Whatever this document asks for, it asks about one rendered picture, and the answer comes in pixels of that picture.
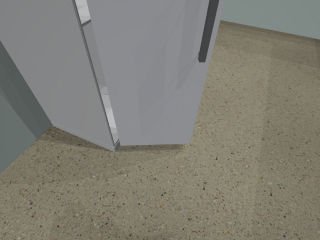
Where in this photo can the fridge door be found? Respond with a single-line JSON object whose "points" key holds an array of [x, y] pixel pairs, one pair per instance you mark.
{"points": [[149, 52]]}

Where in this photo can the handle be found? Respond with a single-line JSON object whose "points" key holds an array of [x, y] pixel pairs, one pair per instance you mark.
{"points": [[208, 28]]}

